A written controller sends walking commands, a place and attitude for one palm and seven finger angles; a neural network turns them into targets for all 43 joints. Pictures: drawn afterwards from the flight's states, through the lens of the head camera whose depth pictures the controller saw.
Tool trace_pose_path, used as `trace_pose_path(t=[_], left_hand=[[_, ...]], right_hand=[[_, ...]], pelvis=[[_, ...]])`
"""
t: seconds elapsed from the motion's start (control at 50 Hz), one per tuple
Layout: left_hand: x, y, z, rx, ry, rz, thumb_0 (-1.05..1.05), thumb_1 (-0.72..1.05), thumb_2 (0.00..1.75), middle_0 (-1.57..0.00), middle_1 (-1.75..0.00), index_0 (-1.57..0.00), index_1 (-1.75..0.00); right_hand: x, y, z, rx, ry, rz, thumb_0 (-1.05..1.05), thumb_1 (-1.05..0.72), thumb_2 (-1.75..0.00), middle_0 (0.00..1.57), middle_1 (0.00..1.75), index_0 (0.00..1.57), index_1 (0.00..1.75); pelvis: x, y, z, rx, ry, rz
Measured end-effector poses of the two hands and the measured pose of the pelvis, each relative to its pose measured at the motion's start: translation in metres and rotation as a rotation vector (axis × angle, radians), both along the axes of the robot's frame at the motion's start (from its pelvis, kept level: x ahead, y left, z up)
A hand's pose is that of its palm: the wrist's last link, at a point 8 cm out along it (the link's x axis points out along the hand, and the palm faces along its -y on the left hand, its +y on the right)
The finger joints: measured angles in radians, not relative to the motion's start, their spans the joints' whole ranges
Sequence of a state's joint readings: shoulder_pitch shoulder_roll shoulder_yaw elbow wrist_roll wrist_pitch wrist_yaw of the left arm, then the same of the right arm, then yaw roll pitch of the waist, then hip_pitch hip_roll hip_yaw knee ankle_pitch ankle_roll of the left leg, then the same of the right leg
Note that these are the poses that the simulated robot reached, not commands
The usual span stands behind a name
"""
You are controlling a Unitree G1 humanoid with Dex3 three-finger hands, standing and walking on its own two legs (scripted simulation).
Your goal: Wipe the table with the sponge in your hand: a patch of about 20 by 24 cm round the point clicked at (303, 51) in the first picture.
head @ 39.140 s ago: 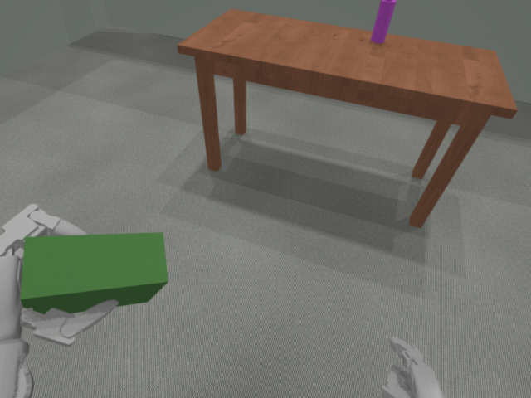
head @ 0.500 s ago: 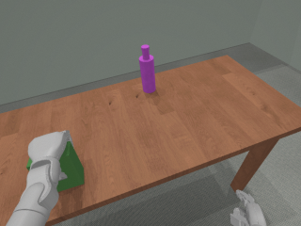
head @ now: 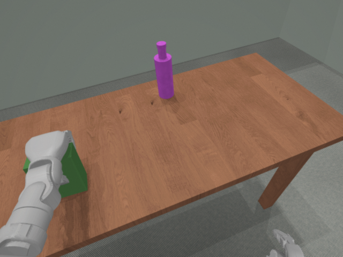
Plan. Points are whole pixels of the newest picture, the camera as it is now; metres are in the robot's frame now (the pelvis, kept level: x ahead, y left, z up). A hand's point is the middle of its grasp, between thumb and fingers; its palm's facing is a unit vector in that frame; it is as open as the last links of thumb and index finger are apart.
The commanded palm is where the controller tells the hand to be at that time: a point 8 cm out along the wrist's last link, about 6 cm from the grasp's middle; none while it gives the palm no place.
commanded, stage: wipe forward along the first lane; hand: left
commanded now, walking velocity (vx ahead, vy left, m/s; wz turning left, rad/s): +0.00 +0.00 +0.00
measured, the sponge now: (62, 178) +0.30 +0.34 -0.01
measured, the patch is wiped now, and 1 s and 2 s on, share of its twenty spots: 0.15 0.30 0.55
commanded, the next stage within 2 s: slide across to the middle lane in 0.54 s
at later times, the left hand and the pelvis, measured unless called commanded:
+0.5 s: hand (59, 144) +0.36 +0.35 +0.05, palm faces -0.11 +0.00 -0.99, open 10.2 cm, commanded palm +0.35 +0.34 +0.08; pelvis +0.01 +0.01 +0.00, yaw +1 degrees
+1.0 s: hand (69, 136) +0.39 +0.33 +0.05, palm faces -0.07 +0.00 -1.00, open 10.3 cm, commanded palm +0.38 +0.31 +0.10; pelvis +0.02 +0.02 +0.00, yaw +0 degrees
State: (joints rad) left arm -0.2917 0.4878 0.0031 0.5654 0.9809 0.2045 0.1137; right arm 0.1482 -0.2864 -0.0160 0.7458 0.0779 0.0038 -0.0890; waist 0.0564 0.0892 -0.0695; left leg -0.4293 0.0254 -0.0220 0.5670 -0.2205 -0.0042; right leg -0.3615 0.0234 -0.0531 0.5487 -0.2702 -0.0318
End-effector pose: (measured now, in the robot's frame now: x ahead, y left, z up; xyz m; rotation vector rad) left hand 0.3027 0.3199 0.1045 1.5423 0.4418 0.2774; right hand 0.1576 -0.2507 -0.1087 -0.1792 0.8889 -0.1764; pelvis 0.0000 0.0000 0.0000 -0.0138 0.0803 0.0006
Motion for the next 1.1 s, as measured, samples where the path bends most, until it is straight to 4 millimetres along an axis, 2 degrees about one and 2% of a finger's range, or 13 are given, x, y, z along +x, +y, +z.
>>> trace_pose_path(t=[0.42,0.7,0.84,0.94,1.1], left_hand=[[0.041,0.015,-0.002,0.024,0.011,0.001,0.02,-0.56,1.06,-0.76,-1.30,-0.77,-1.30],[0.067,0.028,-0.001,0.021,0.027,0.012,0.02,-0.56,1.06,-0.76,-1.30,-0.77,-1.31],[0.070,0.020,0.002,0.057,0.013,-0.030,0.02,-0.55,1.06,-0.75,-1.32,-0.76,-1.32],[0.071,0.011,0.005,0.018,-0.036,-0.032,0.01,-0.54,1.06,-0.73,-1.34,-0.74,-1.34],[0.080,-0.008,0.004,0.028,-0.031,-0.027,0.00,-0.54,1.06,-0.72,-1.35,-0.73,-1.35]], right_hand=[[-0.007,0.016,-0.006,0.005,0.078,0.000,0.01,-0.91,-0.90,0.20,0.30,0.20,0.30],[-0.037,0.003,-0.008,-0.020,0.166,-0.054,0.00,-0.91,-0.90,0.20,0.30,0.20,0.30],[-0.048,0.001,-0.011,-0.018,0.198,-0.084,0.01,-0.91,-0.90,0.20,0.30,0.20,0.30],[-0.038,0.009,-0.011,-0.001,0.186,-0.078,0.01,-0.91,-0.90,0.20,0.30,0.20,0.30],[-0.001,0.028,-0.004,0.036,0.106,-0.027,0.01,-0.91,-0.90,0.20,0.30,0.20,0.30]], pelvis=[[0.005,0.014,-0.002,-0.006,0.049,0.012],[0.009,0.015,-0.003,-0.014,0.081,0.004],[0.012,0.018,-0.001,-0.016,0.077,0.001],[0.015,0.020,0.001,-0.013,0.063,0.004],[0.019,0.022,0.002,-0.007,0.053,0.009]])
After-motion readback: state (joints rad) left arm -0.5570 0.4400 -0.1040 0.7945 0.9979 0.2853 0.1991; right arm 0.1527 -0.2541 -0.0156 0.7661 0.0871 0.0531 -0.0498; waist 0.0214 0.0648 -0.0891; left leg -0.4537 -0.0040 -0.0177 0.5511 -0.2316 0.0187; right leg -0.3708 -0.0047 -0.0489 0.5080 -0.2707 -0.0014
